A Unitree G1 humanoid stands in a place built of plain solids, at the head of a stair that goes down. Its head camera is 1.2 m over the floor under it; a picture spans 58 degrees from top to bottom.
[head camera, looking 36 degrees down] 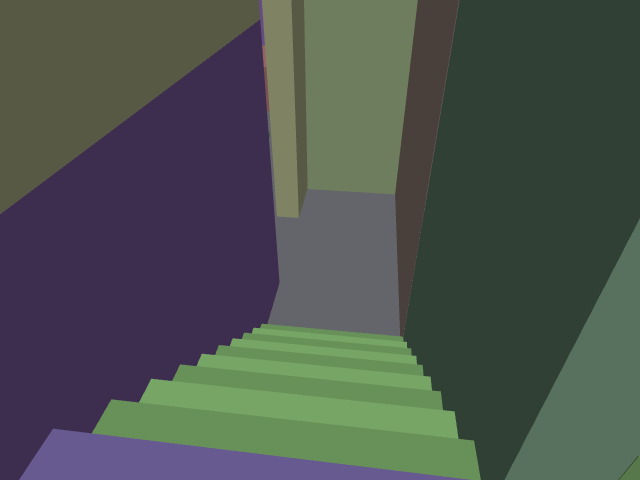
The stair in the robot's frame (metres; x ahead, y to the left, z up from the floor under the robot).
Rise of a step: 0.20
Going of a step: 0.23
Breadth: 1.28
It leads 7 degrees to the right of straight ahead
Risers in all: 10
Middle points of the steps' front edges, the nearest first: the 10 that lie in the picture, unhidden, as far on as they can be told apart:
0.63 0.15 0.00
0.86 0.12 -0.19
1.09 0.09 -0.39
1.31 0.07 -0.58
1.54 0.04 -0.78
1.77 0.01 -0.97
2.00 -0.02 -1.17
2.23 -0.05 -1.36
2.46 -0.07 -1.56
2.68 -0.10 -1.75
